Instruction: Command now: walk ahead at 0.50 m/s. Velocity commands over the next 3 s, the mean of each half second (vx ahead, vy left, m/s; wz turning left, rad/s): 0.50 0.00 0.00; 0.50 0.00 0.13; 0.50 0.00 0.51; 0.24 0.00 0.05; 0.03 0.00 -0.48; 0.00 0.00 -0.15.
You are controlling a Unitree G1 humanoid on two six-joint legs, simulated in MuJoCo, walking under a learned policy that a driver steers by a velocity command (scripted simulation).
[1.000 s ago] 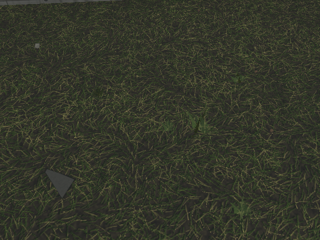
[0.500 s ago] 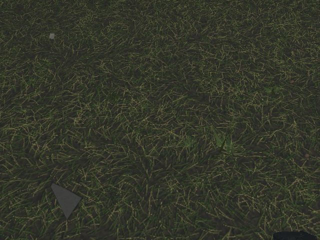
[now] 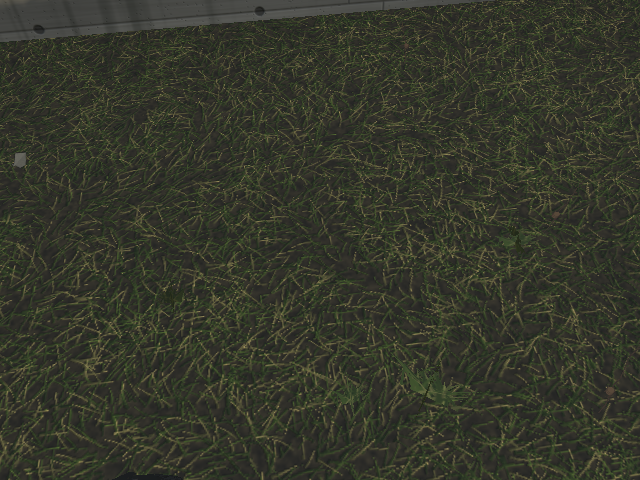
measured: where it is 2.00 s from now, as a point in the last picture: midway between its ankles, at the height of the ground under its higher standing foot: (262, 273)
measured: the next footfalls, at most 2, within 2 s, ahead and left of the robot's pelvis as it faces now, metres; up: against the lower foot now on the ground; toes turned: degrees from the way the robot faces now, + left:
right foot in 0.02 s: +0.18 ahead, -0.09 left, +0.00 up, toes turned -3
left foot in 0.56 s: +0.48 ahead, +0.09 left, +0.00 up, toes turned +4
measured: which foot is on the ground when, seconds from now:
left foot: down 0.00-0.02, up 0.04-0.54, down 0.56-1.00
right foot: up 0.00-0.00, down 0.02-0.56, up 0.58-1.00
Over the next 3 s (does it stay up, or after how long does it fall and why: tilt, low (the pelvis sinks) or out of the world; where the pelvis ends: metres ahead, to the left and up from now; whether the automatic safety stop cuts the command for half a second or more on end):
stays up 0.93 0.14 0.02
